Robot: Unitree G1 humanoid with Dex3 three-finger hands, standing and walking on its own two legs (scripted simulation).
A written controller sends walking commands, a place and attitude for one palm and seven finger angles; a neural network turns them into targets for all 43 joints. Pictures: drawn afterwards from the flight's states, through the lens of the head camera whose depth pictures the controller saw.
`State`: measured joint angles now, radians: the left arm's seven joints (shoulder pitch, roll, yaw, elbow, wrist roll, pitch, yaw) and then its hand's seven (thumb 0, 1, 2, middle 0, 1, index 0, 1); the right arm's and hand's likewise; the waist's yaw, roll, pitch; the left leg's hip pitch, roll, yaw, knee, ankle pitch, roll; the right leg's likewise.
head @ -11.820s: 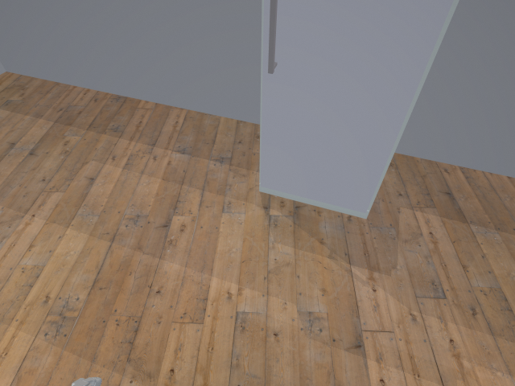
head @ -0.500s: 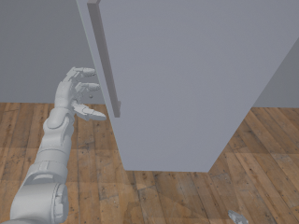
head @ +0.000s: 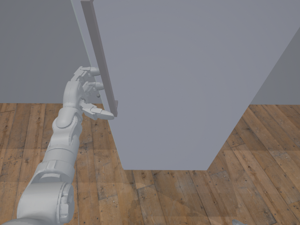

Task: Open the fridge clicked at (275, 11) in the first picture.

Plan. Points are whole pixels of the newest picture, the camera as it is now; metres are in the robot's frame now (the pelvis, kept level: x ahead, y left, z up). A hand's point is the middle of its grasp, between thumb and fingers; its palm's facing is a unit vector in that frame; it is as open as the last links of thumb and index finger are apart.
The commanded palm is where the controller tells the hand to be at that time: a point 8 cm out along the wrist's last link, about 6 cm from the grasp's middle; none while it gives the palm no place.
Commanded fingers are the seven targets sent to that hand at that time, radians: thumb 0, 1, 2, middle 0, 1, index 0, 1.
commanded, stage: feel for the door with the fingertips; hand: left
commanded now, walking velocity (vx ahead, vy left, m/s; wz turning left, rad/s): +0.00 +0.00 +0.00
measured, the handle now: (105, 68) +0.49 +0.13 +0.16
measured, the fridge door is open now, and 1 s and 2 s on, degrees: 0 0 0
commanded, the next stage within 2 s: slide the fingers in behind the handle in 0.56 s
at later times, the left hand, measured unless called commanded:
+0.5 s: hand (101, 90) +0.45 +0.14 +0.12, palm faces +0.00 -1.00 +0.00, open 13.9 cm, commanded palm +0.42 +0.20 +0.12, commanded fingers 0.00 -0.50 0.30 -0.30 -1.20 -0.30 -1.20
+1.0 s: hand (101, 90) +0.44 +0.14 +0.12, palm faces +0.00 -1.00 +0.00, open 14.0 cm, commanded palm +0.41 +0.19 +0.12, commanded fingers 0.00 -0.50 0.30 -0.30 -1.20 -0.30 -1.20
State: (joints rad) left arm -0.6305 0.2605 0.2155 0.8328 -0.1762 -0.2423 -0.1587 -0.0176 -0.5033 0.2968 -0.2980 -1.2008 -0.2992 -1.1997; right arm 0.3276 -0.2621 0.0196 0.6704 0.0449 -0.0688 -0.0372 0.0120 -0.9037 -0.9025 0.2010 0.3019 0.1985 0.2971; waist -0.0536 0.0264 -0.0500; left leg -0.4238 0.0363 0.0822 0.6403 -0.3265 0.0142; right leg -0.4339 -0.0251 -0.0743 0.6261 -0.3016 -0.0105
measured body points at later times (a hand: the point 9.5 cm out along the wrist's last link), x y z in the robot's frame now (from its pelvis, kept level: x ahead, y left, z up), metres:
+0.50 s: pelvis +0.00 +0.00 +0.00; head +0.04 -0.01 +0.45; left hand +0.44 +0.20 +0.12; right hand +0.08 -0.26 -0.12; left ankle +0.00 +0.11 -0.72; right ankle +0.01 -0.11 -0.72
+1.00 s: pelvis +0.00 +0.00 +0.00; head +0.04 -0.01 +0.45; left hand +0.44 +0.20 +0.12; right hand +0.06 -0.26 -0.12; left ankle +0.00 +0.11 -0.72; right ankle +0.01 -0.11 -0.72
